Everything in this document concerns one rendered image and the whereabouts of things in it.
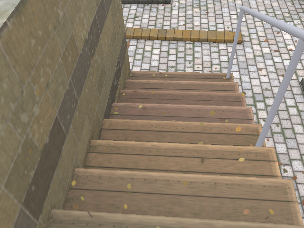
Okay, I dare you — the stairs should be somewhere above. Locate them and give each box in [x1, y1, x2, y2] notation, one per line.
[47, 70, 304, 228]

